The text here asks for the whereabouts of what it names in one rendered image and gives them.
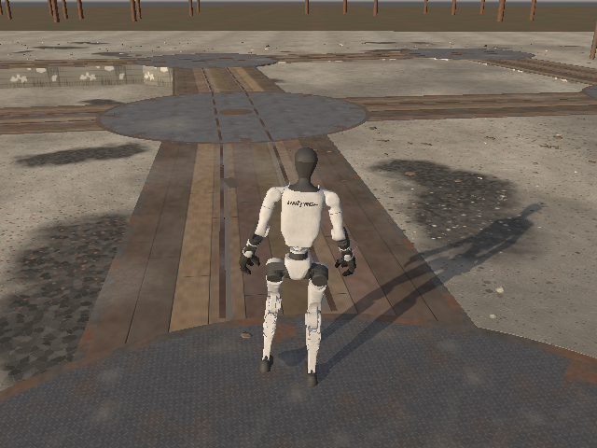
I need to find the robot left thigh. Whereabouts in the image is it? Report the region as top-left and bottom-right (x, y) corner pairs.
(266, 258), (285, 314)

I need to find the robot left forearm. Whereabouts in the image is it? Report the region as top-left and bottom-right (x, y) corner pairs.
(243, 222), (263, 258)

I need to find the left robot hand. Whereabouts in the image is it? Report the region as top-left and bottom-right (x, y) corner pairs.
(239, 252), (260, 274)

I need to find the humanoid robot torso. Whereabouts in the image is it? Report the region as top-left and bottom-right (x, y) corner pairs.
(281, 182), (325, 280)

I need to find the right robot hand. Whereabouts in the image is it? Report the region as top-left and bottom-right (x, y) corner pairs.
(335, 257), (356, 276)

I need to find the right robot upper arm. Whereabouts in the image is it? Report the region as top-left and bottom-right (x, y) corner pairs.
(323, 189), (346, 241)

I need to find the left robot upper arm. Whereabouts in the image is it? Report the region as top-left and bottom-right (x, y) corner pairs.
(255, 187), (285, 237)

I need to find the robot right forearm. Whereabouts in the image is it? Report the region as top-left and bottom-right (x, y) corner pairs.
(336, 227), (354, 261)

